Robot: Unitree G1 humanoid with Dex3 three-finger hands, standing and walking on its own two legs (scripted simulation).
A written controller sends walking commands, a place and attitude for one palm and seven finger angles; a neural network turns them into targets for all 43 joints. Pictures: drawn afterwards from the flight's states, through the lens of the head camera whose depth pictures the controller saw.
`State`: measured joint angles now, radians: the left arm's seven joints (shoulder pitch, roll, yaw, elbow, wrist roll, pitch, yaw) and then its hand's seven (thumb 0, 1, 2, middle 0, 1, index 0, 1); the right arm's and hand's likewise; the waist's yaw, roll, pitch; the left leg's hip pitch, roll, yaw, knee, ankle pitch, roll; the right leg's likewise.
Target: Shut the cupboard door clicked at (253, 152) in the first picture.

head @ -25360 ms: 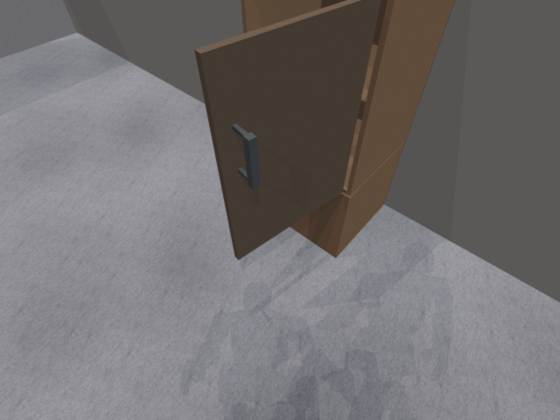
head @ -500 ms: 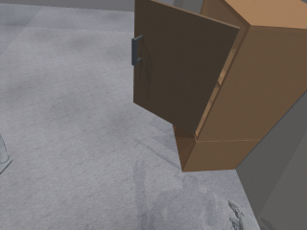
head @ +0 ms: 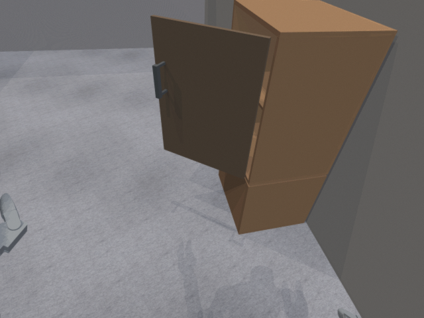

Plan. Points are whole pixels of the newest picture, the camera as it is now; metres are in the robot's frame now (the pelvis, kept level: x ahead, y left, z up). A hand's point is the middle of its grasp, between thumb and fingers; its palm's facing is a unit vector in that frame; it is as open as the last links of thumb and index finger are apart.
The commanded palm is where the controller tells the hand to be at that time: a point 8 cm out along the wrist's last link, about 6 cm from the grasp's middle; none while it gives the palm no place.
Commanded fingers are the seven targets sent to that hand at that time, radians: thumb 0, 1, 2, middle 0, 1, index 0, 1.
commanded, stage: stop stepping back and stand still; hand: left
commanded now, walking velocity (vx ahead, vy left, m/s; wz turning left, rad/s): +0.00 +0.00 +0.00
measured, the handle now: (160, 80) +0.94 +0.22 +0.05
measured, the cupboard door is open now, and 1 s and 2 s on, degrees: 51 51 51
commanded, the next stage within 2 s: let the arm hang, fingers relaxed in 0.68 s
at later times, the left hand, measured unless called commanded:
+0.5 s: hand out of the picture +0.14 +0.27 +0.17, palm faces +0.50 -0.79 -0.36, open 7.4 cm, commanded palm +0.06 +0.31 +0.19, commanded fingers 0.00 0.90 0.90 -0.20 -0.30 -0.20 -0.30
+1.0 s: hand out of the picture +0.04 +0.23 -0.13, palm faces -0.03 -0.96 -0.29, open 7.4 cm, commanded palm none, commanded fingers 0.00 0.90 0.90 -0.20 -0.30 -0.20 -0.30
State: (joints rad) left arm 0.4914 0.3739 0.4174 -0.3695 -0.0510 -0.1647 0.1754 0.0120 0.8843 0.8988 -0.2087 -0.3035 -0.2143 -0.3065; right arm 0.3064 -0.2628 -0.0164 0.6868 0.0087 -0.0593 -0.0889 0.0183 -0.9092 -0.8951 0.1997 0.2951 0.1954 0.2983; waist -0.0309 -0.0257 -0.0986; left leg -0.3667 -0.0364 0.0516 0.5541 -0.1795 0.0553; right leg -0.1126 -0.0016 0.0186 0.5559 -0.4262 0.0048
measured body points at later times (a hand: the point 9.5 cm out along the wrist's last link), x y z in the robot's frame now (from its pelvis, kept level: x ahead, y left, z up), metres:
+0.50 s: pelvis -0.06 +0.00 +0.01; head -0.08 +0.01 +0.46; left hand +0.10 +0.31 +0.19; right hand +0.11 -0.22 -0.07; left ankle +0.07 +0.09 -0.72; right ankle -0.08 -0.12 -0.73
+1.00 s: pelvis -0.08 +0.02 +0.00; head -0.08 +0.02 +0.45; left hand +0.04 +0.28 -0.11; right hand +0.05 -0.25 -0.12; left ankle +0.07 +0.09 -0.72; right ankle -0.08 -0.13 -0.73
